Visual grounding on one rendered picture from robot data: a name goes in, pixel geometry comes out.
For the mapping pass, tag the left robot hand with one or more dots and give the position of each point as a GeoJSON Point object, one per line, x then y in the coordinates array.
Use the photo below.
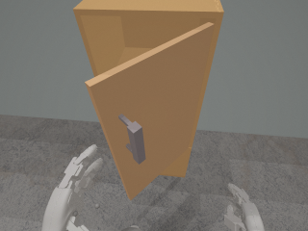
{"type": "Point", "coordinates": [68, 196]}

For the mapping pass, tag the cupboard door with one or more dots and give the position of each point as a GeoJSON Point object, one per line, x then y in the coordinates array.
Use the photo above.
{"type": "Point", "coordinates": [159, 90]}

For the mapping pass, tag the right robot hand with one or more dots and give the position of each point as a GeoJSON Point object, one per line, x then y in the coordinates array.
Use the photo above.
{"type": "Point", "coordinates": [247, 217]}

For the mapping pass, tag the handle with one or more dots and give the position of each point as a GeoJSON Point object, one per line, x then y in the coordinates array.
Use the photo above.
{"type": "Point", "coordinates": [135, 134]}

